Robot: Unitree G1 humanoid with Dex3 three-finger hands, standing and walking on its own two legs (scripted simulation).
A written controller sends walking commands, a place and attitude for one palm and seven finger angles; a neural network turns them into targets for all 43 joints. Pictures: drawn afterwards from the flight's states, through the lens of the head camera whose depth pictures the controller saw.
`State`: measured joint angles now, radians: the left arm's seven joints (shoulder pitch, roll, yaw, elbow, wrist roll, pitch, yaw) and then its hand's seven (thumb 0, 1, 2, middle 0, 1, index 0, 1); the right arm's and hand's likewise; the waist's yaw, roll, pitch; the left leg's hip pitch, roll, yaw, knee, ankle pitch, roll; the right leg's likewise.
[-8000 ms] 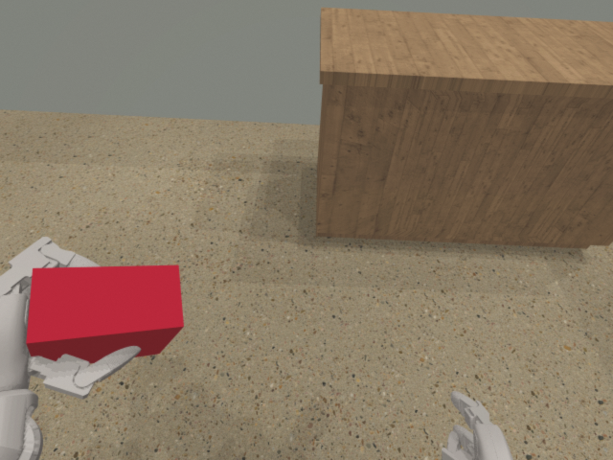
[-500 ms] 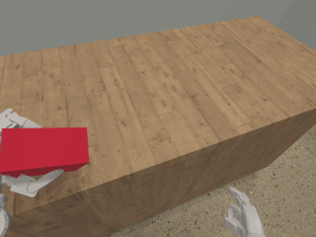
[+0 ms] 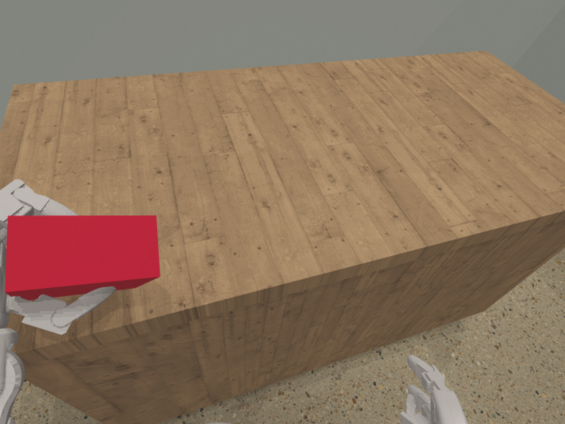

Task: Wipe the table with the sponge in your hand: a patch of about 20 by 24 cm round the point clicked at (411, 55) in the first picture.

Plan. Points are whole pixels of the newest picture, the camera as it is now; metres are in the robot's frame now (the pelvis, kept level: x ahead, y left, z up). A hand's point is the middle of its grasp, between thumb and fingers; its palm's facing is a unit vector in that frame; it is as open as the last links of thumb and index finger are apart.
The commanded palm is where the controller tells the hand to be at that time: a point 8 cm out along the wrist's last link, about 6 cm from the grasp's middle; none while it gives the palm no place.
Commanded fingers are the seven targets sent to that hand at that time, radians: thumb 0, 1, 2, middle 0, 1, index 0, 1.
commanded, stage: come to a stop and stand still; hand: left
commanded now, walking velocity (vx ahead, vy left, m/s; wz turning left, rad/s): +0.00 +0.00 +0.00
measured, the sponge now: (105, 258) +0.24 +0.23 +0.15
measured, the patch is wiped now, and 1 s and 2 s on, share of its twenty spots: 0.00 0.00 0.00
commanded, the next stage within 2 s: look again from close up in 0.92 s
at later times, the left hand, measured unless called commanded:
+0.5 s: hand (70, 241) +0.25 +0.26 +0.16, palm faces +0.39 -0.85 -0.36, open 10.1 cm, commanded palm +0.19 +0.29 +0.18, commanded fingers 0.00 0.10 1.30 -1.20 -1.60 -1.20 -1.60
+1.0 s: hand (95, 235) +0.26 +0.24 +0.16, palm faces +0.38 -0.84 -0.38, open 10.1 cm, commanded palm +0.20 +0.28 +0.18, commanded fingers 0.00 0.10 1.30 -1.20 -1.60 -1.20 -1.60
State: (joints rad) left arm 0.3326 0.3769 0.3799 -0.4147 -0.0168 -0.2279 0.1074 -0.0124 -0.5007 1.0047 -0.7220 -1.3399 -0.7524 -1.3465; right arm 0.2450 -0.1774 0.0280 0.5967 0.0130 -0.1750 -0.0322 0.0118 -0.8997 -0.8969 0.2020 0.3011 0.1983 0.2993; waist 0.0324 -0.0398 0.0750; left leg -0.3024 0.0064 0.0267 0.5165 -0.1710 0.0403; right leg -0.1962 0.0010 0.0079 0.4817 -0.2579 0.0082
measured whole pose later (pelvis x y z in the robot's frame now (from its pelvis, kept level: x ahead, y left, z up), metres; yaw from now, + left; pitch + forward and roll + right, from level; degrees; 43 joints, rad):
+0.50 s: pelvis +0.03 +0.01 +0.00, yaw +1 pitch -1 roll -2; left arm 0.40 0.37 0.35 -0.48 -0.01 -0.23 0.11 -0.01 -0.50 1.01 -0.72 -1.34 -0.75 -1.35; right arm 0.18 -0.18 0.02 0.59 0.01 -0.16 -0.02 0.01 -0.90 -0.90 0.20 0.30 0.20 0.30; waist 0.03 -0.04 0.07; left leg -0.27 -0.01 0.02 0.48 -0.19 0.05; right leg -0.13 -0.01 0.02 0.39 -0.23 0.04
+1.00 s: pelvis +0.05 -0.01 +0.01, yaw +1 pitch -1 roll -1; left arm 0.44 0.36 0.34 -0.47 -0.03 -0.18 0.11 -0.01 -0.50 1.01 -0.72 -1.34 -0.75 -1.35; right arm 0.18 -0.19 0.01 0.59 0.02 -0.10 -0.04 0.01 -0.90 -0.90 0.20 0.30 0.20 0.30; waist 0.02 -0.01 0.06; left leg -0.24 0.00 0.01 0.46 -0.20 0.03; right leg -0.10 0.01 0.01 0.37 -0.25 0.02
